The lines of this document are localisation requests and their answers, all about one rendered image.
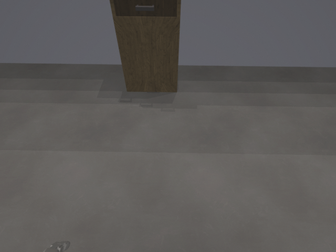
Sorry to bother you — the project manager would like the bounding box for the left robot hand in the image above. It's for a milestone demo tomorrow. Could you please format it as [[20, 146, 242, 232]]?
[[43, 241, 70, 252]]

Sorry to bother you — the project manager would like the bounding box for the cabinet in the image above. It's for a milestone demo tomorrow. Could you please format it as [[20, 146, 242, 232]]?
[[110, 0, 181, 92]]

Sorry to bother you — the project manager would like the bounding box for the drawer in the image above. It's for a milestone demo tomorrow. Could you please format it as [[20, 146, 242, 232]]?
[[113, 0, 177, 17]]

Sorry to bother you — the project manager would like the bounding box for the handle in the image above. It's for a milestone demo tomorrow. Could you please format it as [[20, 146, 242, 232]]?
[[135, 5, 154, 11]]

